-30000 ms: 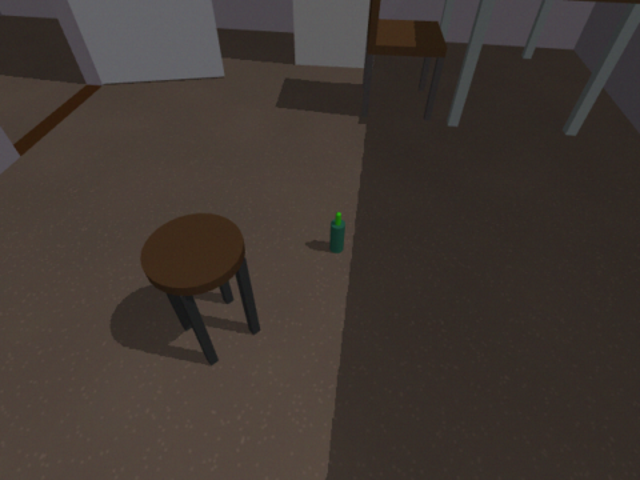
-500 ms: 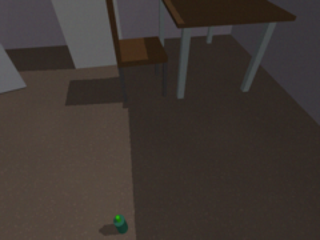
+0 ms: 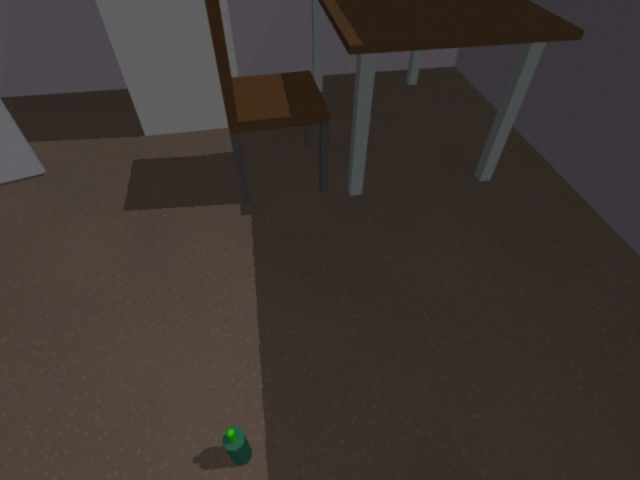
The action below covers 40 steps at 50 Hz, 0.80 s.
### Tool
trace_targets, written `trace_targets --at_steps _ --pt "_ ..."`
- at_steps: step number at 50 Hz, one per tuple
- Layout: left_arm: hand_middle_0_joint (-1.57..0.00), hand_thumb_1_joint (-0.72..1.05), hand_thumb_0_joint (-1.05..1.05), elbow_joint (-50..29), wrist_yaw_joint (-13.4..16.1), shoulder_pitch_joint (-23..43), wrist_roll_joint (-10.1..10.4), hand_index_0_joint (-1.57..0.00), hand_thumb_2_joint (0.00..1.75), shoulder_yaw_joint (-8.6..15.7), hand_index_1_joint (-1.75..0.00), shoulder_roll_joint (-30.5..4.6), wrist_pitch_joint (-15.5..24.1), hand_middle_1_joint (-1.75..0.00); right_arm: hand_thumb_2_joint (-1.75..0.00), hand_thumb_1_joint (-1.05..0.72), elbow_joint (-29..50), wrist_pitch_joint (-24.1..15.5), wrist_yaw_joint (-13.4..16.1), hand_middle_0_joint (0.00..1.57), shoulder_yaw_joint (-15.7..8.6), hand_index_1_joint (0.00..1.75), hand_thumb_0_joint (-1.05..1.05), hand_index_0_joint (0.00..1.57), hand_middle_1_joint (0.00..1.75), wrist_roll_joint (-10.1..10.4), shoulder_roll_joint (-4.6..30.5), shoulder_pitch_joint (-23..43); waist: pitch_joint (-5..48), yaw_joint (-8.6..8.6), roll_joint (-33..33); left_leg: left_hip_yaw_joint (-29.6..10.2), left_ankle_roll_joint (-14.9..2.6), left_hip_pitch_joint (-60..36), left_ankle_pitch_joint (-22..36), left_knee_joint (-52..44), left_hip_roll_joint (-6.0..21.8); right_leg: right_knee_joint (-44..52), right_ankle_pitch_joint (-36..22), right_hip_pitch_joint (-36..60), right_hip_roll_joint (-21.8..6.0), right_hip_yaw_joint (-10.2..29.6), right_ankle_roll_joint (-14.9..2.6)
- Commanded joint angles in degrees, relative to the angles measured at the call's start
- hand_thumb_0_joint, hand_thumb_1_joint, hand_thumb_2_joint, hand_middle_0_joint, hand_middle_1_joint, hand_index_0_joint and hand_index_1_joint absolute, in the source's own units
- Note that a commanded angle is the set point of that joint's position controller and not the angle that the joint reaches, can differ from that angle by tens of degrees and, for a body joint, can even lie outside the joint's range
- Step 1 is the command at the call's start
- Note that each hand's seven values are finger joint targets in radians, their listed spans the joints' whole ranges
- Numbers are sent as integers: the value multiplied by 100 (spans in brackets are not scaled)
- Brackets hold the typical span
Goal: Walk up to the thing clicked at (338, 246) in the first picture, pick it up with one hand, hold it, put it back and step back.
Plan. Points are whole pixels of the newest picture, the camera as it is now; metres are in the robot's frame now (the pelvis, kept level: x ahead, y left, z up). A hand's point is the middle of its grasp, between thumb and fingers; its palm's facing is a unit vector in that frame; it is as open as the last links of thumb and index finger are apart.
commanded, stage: step back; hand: left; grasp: from the side
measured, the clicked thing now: (236, 443) +0.38 +0.23 -0.68
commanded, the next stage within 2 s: none
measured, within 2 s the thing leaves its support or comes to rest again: neither
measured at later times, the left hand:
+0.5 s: hand out of the picture +0.06 +0.30 -0.19, palm faces -0.05 -0.93 -0.36, open 7.4 cm
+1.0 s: hand out of the picture -0.08 +0.32 -0.16, palm faces -0.09 -0.91 -0.41, open 7.4 cm
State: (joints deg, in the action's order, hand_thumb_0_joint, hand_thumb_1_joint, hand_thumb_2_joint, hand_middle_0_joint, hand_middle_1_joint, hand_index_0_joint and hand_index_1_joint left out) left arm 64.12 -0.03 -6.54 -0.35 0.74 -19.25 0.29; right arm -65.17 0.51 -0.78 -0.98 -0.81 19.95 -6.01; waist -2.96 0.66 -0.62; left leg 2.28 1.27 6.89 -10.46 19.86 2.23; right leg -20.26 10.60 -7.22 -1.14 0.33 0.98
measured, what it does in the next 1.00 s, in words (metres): walks backwards: left foot, then right foot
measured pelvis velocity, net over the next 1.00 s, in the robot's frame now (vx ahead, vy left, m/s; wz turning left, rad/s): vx -0.19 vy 0.06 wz -0.07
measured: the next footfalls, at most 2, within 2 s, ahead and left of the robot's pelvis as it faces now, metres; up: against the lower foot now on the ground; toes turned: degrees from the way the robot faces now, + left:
left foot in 0.46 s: -0.10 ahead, +0.12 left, +0.00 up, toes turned -1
right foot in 0.90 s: -0.13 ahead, -0.04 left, +0.00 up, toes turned +1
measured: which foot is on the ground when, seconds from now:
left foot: down 0.00-0.24, up 0.26-0.44, down 0.46-1.00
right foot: down 0.00-0.48, up 0.50-0.88, down 0.90-1.00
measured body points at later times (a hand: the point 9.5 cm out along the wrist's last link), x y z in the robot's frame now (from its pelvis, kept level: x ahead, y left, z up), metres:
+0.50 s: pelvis -0.10 +0.04 -0.03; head -0.03 +0.07 +0.41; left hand +0.06 +0.35 -0.16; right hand -0.04 -0.29 -0.14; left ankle -0.14 +0.12 -0.75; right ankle +0.00 -0.13 -0.74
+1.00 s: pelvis -0.19 +0.06 -0.02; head -0.14 +0.04 +0.42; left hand -0.08 +0.37 -0.13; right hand -0.10 -0.25 -0.15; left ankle -0.14 +0.12 -0.75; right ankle -0.17 -0.04 -0.75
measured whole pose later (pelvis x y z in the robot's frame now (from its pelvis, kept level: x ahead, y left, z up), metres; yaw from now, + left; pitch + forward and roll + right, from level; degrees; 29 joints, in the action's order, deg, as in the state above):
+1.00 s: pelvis -0.19 +0.06 -0.02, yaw -4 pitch -3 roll -1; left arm 49.7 0.1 -10.2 -2.2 3.6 -20.6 -3.0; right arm -50.7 2.3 0.9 -3.6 -0.6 20.5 -6.6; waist -9.5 0.5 -2.6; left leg 4.4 -4.0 17.5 -16.6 37.0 -2.0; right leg -36.3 17.5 -15.3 5.1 3.1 -2.7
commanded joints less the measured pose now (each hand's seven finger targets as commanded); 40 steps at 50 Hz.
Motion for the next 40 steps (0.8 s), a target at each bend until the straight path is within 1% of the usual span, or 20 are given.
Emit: trace_targets --at_steps 1,8,10,12,13,14,16,18,20,22,23,24,25,26,27,29,30,33,36,40 --pt "-20 90 0 -628 133 141 107 -20 90 419 -30 -1518 23 -30 -90 -90 597 -11 93 20 -363 30 0 20 30 130 1401 172 226 23 31 -574 -479 129 1777 368 560 -492 -1816 -345 -482 386 -346" --pt "-20 90 0 -1062 84 -40 2 -20 90 432 -30 -1480 -110 -30 -90 -90 1092 147 60 20 -532 30 0 20 30 102 1515 332 714 -31 -142 -747 -850 587 391 909 600 -1193 -639 -717 -419 552 -633" --pt "-20 90 0 -1174 70 -49 -38 -20 90 494 -30 -1678 -103 -30 -90 -90 1213 182 43 20 -527 30 0 20 30 97 1408 332 732 -73 322 -467 -644 747 -250 1660 135 -708 -850 -887 -840 1079 -916" --pt "-20 90 0 -1340 92 226 -118 -20 90 602 -30 -2056 -91 -30 -90 -90 1249 257 13 20 -516 30 0 20 30 81 1217 161 532 -88 1328 -124 -324 1031 -1827 3295 -721 197 -1020 -1176 -1808 2133 -1564" --pt "-20 90 0 -1496 106 311 -205 -20 90 644 -30 -2163 -68 -30 -90 -90 1265 295 0 20 -519 30 0 20 30 49 1237 -52 555 -114 1425 -462 -300 1114 -2268 4025 -703 205 -1093 -1306 -2052 2356 -1826" --pt "-20 90 0 -1569 122 453 -229 -20 90 655 -30 -2110 -71 -30 -90 -90 1245 305 -16 20 -522 30 0 20 30 60 1248 -252 504 -14 1353 -660 -326 1101 -2222 4077 -538 77 -922 -1437 -1995 2129 -1831" --pt "-20 90 0 -1744 136 804 -220 -20 90 603 -30 -1805 -105 -30 -90 -90 1216 265 -20 20 -543 30 0 20 30 157 1288 -504 579 73 1183 -691 -332 1051 -1957 4250 -624 -119 -850 -1408 -1517 1443 -1541" --pt "-20 90 0 -1837 163 815 -259 -20 90 593 -30 -1787 -140 -30 -90 -90 1274 237 8 20 -537 30 0 20 30 150 1321 -716 712 60 1277 -539 -265 1034 -1768 3647 -483 -416 -914 -1160 -1363 1341 -1365" --pt "-20 90 0 -1880 203 581 -235 -20 90 603 -30 -1749 -183 -30 -90 -90 1325 192 52 20 -512 30 0 20 30 76 1315 -799 785 -20 1248 -577 -242 1224 -1741 2401 -292 -795 -1239 -475 -1346 1399 -1210" --pt "-20 90 0 -1924 173 548 -96 -20 90 567 -30 -1671 -281 -30 -90 -90 1301 86 107 20 -500 30 0 20 30 -50 1191 -912 764 109 1021 -304 -255 908 -549 465 -317 -1353 -1384 -163 -1093 1164 -946" --pt "-20 90 0 -1939 146 349 -28 -20 90 530 -30 -1515 -337 -30 -90 -90 1326 41 144 20 -566 30 0 20 30 -160 1328 -836 673 12 431 -759 -177 395 309 79 -20 -1921 -969 -758 -749 925 -701" --pt "-20 90 0 -1977 150 140 18 -20 90 459 -30 -1194 -353 -30 -90 -90 1415 7 183 20 -660 30 0 20 30 -261 1712 -671 584 -171 -730 -1925 -244 -148 1916 -16 828 -2786 666 -1747 62 528 -462" --pt "-20 90 0 -1934 205 117 17 -20 90 441 -30 -1105 -360 -30 -90 -90 1499 10 179 20 -716 30 0 20 30 -274 2113 -446 368 -254 -1025 -2348 -387 -462 3289 338 1293 -3171 2153 -2706 756 595 -286" --pt "-20 90 0 -1990 287 402 -71 -20 90 514 -30 -1292 -334 -30 -90 -90 1619 12 189 20 -770 30 0 20 30 -192 2315 -640 458 222 -1332 -2870 -765 78 3204 238 1740 -3535 2525 -2416 696 1080 -173" --pt "-20 90 0 -1940 301 690 -106 -20 90 560 -30 -1444 -333 -30 -90 -90 1605 -2 221 20 -761 30 0 20 30 -150 2139 -498 197 267 -1128 -2822 -805 527 2658 -5 1659 -4031 2248 -2209 702 1336 -180" --pt "-20 90 0 -1851 246 319 9 -20 90 509 -30 -1317 -335 -30 -90 -90 1685 -24 312 20 -602 30 0 20 30 -222 1618 15 97 -133 -776 -1414 -166 -119 3699 510 764 -4210 1445 -2632 751 1416 -247" --pt "-20 90 0 -1848 235 17 37 -20 90 492 -30 -1254 -341 -30 -90 -90 1723 -19 348 20 -591 30 0 20 30 -162 1455 -7 204 -267 -791 -1182 105 -554 3805 608 604 -4082 1163 -2760 756 1276 -297" --pt "-20 90 0 -1821 207 -94 -49 -20 90 551 -30 -1212 -300 -30 -90 -90 1701 -33 388 20 -616 30 0 20 30 -53 1310 -330 460 -96 -670 -1176 198 -1047 3599 654 570 -3697 1028 -2399 704 989 -135" --pt "-20 90 0 -1951 202 -32 -67 -20 90 524 -30 -1162 -265 -30 -90 -90 1778 -6 414 20 -655 30 0 20 30 -42 1299 -512 517 95 -526 -1225 -229 -1286 3218 744 816 -2912 1214 -2283 564 839 -45" --pt "-20 90 0 -1964 174 -56 -110 -20 90 536 -30 -1179 -244 -30 -90 -90 1842 16 375 20 -700 30 0 20 30 -37 1410 -561 557 171 -584 -1407 -355 -902 2690 733 955 -1945 1218 -1580 367 551 -151"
